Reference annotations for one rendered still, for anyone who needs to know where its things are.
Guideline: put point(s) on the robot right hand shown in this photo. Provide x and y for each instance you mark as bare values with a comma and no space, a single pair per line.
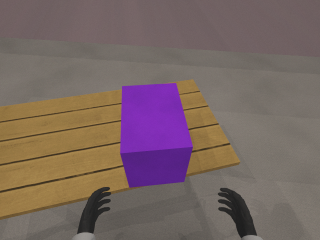
239,212

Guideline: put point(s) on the robot left hand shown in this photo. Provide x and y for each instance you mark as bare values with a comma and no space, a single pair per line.
91,211

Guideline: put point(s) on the table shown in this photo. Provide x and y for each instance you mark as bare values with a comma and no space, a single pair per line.
59,151

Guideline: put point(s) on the carton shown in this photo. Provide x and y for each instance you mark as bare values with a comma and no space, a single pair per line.
155,143

